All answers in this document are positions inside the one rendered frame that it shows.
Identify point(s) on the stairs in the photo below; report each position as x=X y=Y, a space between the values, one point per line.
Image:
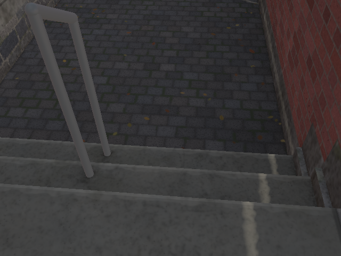
x=210 y=174

